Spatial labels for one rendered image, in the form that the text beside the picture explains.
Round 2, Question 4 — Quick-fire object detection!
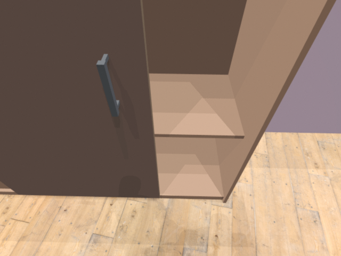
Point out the handle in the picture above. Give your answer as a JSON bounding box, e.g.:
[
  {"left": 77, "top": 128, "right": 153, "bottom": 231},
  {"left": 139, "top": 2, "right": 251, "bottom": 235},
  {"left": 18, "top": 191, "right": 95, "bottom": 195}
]
[{"left": 96, "top": 54, "right": 120, "bottom": 117}]

